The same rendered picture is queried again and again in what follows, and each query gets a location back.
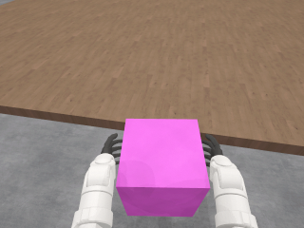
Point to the robot left forearm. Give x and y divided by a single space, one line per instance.
97 193

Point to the carton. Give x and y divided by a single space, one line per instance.
162 170

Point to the right robot hand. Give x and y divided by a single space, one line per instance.
214 149

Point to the robot right forearm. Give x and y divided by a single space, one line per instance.
232 205

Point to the left robot hand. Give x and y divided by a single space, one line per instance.
108 149

